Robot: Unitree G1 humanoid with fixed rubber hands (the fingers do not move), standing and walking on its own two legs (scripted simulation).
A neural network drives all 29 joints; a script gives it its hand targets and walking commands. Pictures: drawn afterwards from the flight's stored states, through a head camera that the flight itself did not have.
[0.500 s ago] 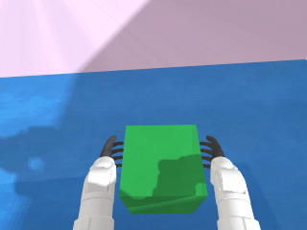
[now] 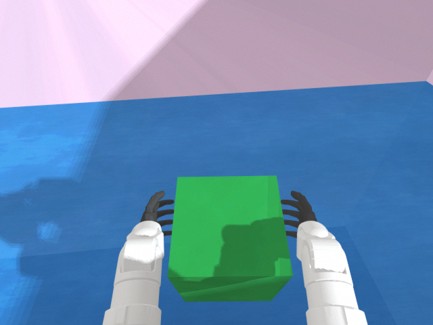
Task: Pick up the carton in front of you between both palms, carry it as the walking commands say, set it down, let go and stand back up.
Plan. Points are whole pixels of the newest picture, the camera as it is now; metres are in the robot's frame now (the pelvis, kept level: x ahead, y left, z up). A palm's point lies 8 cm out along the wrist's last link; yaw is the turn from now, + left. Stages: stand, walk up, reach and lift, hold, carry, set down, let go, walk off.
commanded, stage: carry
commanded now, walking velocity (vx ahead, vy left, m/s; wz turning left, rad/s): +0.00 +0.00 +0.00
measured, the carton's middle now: (227, 243) +0.33 +0.00 -0.07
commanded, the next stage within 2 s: hold in 0.12 s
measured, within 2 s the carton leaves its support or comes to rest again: neither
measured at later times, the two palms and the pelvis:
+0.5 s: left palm (164, 218) +0.31 +0.12 +0.06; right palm (327, 242) +0.26 -0.17 +0.05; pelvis -0.01 +0.02 +0.01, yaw -8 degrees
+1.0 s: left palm (154, 207) +0.34 +0.15 +0.06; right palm (309, 231) +0.28 -0.15 +0.06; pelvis +0.02 +0.05 +0.01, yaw -11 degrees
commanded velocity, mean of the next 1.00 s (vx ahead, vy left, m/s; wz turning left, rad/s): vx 0.00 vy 0.00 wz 0.00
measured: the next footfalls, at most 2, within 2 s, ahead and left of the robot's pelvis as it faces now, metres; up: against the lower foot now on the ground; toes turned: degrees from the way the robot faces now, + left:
none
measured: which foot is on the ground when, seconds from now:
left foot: down 0.00-1.00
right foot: down 0.00-1.00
